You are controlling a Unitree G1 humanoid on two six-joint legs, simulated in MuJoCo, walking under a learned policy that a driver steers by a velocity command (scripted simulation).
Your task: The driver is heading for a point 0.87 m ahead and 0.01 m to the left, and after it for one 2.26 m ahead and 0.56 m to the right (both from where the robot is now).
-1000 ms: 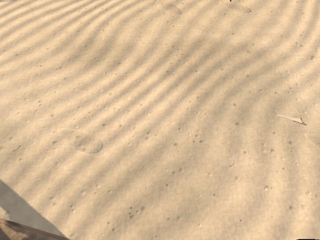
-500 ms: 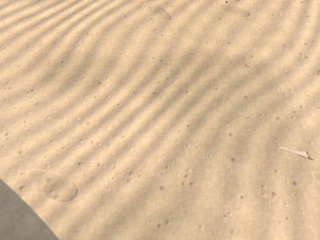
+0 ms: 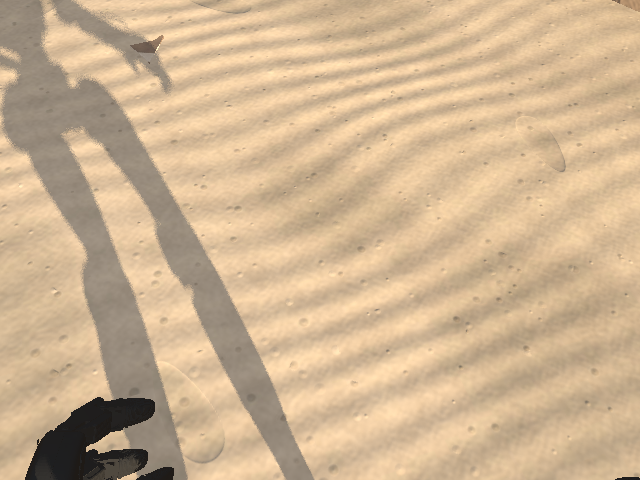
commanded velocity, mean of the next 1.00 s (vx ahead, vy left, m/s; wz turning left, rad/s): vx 0.88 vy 0.00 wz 0.11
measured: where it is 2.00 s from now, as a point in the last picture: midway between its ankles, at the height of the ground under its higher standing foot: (281, 126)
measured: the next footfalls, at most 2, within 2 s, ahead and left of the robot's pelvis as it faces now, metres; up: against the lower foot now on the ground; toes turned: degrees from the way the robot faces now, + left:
right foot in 0.06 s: +0.14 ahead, -0.15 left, +0.00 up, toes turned +13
left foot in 0.56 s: +0.41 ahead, +0.19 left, +0.00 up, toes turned +24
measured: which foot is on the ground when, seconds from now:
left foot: down 0.00-0.06, up 0.08-0.54, down 0.56-1.00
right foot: up 0.00-0.04, down 0.06-0.56, up 0.58-0.98, down 1.00-1.00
